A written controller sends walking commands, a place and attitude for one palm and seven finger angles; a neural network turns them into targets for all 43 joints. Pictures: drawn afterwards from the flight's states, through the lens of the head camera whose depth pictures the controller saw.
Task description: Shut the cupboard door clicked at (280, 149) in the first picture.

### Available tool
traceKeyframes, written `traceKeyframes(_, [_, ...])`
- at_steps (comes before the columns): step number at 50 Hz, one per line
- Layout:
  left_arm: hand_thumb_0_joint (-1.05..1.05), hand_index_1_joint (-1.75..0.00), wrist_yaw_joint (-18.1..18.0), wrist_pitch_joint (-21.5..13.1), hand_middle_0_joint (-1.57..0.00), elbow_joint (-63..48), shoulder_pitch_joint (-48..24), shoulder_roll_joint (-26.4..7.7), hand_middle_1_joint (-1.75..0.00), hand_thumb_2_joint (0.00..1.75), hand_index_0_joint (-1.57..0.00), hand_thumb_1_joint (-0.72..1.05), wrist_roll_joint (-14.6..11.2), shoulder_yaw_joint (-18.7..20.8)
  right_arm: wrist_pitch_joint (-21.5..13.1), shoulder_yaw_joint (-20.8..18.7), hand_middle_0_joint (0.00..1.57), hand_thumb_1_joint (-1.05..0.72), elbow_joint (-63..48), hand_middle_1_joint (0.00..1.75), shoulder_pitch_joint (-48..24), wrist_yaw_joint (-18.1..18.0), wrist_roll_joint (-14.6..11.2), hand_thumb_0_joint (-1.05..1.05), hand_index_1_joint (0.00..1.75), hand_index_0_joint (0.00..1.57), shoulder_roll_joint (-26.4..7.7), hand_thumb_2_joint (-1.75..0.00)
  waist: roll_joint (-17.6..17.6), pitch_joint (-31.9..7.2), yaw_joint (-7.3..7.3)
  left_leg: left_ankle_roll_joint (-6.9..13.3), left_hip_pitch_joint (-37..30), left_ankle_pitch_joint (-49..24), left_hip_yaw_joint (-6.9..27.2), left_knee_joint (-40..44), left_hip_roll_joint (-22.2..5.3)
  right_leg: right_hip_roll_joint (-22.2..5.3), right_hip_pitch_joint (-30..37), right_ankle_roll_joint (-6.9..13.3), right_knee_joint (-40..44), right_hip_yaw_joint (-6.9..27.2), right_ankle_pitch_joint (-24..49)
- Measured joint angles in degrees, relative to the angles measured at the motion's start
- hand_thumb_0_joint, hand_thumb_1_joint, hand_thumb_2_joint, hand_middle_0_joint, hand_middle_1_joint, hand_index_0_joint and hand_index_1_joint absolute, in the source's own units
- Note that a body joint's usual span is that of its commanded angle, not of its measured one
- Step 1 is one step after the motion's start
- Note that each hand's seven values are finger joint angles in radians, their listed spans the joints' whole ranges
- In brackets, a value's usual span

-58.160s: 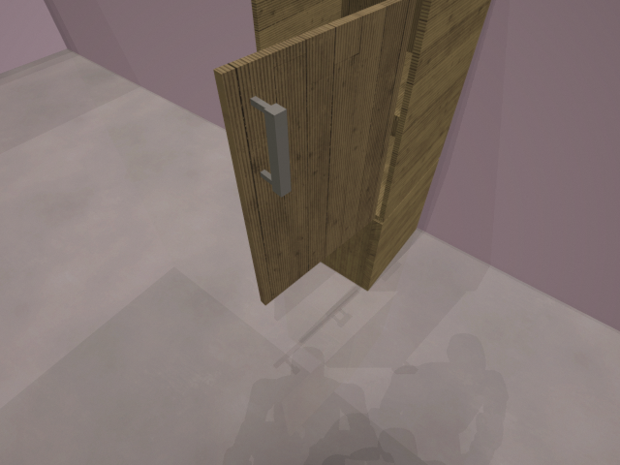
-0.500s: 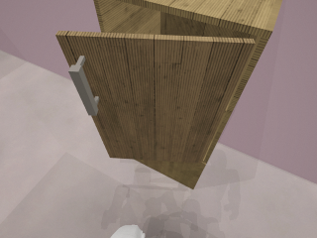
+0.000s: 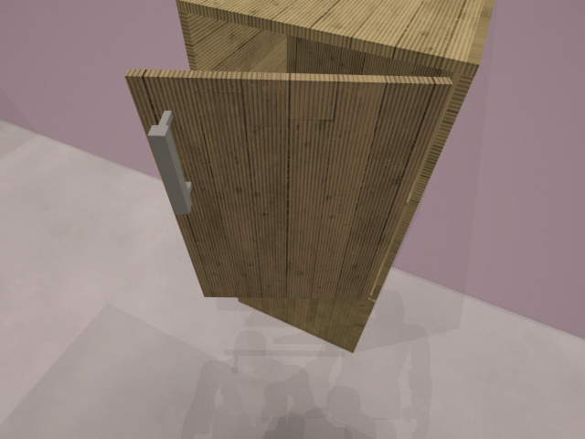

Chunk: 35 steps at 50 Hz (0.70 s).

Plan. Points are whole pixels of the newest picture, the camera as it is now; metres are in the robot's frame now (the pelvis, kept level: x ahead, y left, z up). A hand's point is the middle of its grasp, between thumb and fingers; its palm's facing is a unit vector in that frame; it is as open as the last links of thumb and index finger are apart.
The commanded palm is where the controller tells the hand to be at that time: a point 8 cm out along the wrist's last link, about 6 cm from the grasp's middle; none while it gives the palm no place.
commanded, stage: come to a stop and stand still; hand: left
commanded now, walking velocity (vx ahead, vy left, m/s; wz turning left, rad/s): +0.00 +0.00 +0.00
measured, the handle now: (175, 164) +0.47 +0.19 +0.12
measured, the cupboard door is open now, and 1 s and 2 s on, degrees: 24 24 24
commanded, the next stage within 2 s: look again from close up in 0.50 s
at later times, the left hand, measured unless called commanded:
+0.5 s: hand out of the picture -0.01 +0.11 -0.18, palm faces +0.06 -0.99 -0.13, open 7.3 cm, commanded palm none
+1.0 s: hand out of the picture +0.04 +0.18 -0.18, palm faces +0.00 -0.98 -0.21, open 7.3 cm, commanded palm none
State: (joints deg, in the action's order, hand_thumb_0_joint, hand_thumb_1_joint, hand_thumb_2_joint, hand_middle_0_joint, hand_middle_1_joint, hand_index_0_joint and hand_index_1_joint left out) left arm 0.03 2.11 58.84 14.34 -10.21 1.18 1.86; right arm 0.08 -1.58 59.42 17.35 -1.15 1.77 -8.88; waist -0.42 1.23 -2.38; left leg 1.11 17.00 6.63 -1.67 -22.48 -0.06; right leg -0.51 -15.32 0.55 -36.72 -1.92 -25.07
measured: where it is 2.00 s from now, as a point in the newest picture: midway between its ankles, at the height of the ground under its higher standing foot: outside the picture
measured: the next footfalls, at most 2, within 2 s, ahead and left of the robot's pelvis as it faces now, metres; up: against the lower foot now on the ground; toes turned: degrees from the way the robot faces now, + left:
right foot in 0.04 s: +0.02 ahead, -0.11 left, +0.00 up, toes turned -1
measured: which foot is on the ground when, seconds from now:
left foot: down 0.00-1.00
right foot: up 0.00-0.02, down 0.04-1.00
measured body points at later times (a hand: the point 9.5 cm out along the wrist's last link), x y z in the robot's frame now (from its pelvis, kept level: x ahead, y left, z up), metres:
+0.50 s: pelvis +0.02 -0.04 +0.00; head +0.04 -0.03 +0.45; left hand -0.01 +0.16 -0.17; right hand +0.01 -0.25 -0.16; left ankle +0.02 +0.10 -0.74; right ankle -0.02 -0.11 -0.74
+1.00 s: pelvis +0.01 +0.00 +0.00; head +0.02 +0.00 +0.45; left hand +0.04 +0.23 -0.16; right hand +0.04 -0.23 -0.16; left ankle +0.02 +0.09 -0.74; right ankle -0.02 -0.11 -0.74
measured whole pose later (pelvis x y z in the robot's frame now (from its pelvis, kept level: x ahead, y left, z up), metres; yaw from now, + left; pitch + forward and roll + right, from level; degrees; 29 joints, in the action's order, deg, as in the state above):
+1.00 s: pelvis +0.01 +0.00 +0.00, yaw +0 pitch -1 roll +0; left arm -2.1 -0.9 59.8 15.8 -9.7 0.8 -0.7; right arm -0.8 0.8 60.5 15.4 -1.3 0.7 -9.9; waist 0.1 0.9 -0.2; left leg 2.5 12.7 15.2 -3.2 -28.6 1.3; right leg -0.1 -8.7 0.5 -27.7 -1.7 -18.2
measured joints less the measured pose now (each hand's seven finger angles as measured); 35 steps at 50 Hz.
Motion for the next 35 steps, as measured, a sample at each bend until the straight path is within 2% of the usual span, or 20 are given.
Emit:
traceKeyframes(2, [0.0,-0.29,-0.4,-1.0,-0.19,0.0,0.2,0.3,-0.3,0.9,-0.2,0.92,0.0,-0.1,0.4,-0.2,0.21,-0.91,0.8,0.29,0.7,0.2,-0.4,0.0,0.3,0.2,-0.1,-0.89,-0.2,-0.1,0.38,-0.8,1.1,1.1,-0.4,-2.4,0.2,-0.2,3.2,0.5,8.4,0.2,6.2])
traceKeyframes(3, [0.0,-0.29,-0.7,-1.3,-0.19,0.4,0.1,0.7,-0.3,0.9,-0.2,0.92,0.1,-0.2,0.8,-0.2,0.2,-0.91,1.5,0.29,0.7,0.2,-0.6,0.0,0.3,0.2,-0.2,-0.89,0.4,0.2,0.49,-1.1,1.5,3.2,-0.1,-4.4,-0.3,0.3,3.6,0.8,8.8,-0.1,9.0])
traceKeyframes(6, [0.0,-0.3,-1.1,-1.8,-0.2,1.2,1.4,1.4,-0.3,0.9,-0.2,0.93,-0.1,-0.8,1.7,0.0,0.2,-0.91,3.1,0.29,1.7,0.5,-0.7,0.0,0.3,0.2,-0.3,-0.89,1.5,-0.9,0.67,-1.1,2.2,10.9,0.7,-9.2,-1.2,1.5,5.3,1.9,10.4,-1.1,9.0])
traceKeyframes(9, [0.01,-0.3,-1.4,-2.5,-0.2,2.0,2.6,1.9,-0.3,0.9,-0.2,0.93,-0.4,-1.0,1.5,0.4,0.2,-0.91,4.1,0.29,1.9,0.6,-0.7,0.0,0.3,0.2,0.1,-0.89,1.5,-1.4,1.13,-1.3,1.6,10.5,0.4,-11.7,-2.0,2.5,6.7,2.7,12.2,-1.5,9.1])
traceKeyframes(13, [0.01,-0.3,-1.4,-3.0,-0.2,3.6,3.2,2.4,-0.3,0.9,-0.2,0.93,-0.6,-1.5,0.3,0.9,0.2,-0.91,5.0,0.29,1.3,0.0,-0.9,0.0,0.3,0.2,0.9,-0.89,1.6,-0.8,1.1,-1.8,-1.9,7.2,0.5,-7.0,-2.9,3.9,6.6,3.1,10.8,-2.6,7.8])
traceKeyframes(16, [0.01,-0.3,-1.5,-2.9,-0.2,4.7,3.0,2.4,-0.3,0.9,-0.2,0.93,-0.8,-1.6,-0.4,1.6,0.2,-0.91,5.8,0.29,-0.1,-0.5,-1.1,0.0,0.3,0.2,2.6,-0.89,-0.8,0.3,1.97,-2.3,-3.4,6.9,-0.2,-5.2,-2.2,3.1,7.1,3.1,10.8,-2.1,7.6])
traceKeyframes(20, [0.01,-0.3,-1.4,-2.9,-0.2,5.6,3.0,3.4,-0.3,0.9,-0.2,0.93,-0.9,-1.9,-0.7,1.8,0.2,-0.93,6.7,0.29,-1.2,-1.2,-1.1,0.01,0.3,0.2,2.6,-0.89,-1.1,1.3,2.84,-2.3,-4.6,6.2,-0.6,-3.4,-2.0,3.0,7.9,2.9,12.0,-1.8,8.1])
traceKeyframes(30, [0.0,-0.3,-1.7,-3.1,-0.2,6.6,3.6,4.0,-0.3,0.9,-0.2,0.92,-0.6,-2.3,-0.7,1.6,0.2,-0.94,7.0,0.29,-2.7,-1.4,-1.4,0.02,0.3,0.2,1.4,-0.89,-0.3,1.4,2.84,-2.3,-6.6,5.4,-0.9,-0.8,-1.6,2.6,9.4,2.9,13.4,-1.5,8.3])
traceKeyframes(33, [0.0,-0.3,-2.8,-4.6,-0.2,5.5,4.1,4.5,-0.3,0.9,-0.2,0.91,-0.1,-2.3,-0.1,1.4,0.2,-0.94,5.0,0.29,-3.0,-0.8,-1.4,0.02,0.3,0.2,-0.1,-0.89,1.6,1.3,2.92,-1.5,-3.0,8.5,0.1,-7.9,-2.4,3.7,8.3,2.7,13.2,-1.4,8.7])
traceKeyframes(35, [0.0,-0.3,-2.8,-5.1,-0.2,4.7,4.7,4.6,-0.3,0.9,-0.2,0.91,0.1,-2.5,-0.2,1.1,0.2,-0.94,3.2,0.29,-3.3,-0.5,-1.4,0.02,0.3,0.2,-1.1,-0.89,2.9,1.3,2.42,-1.1,-1.9,10.2,0.4,-10.3,-2.6,4.3,7.6,2.8,12.0,-1.2,8.3])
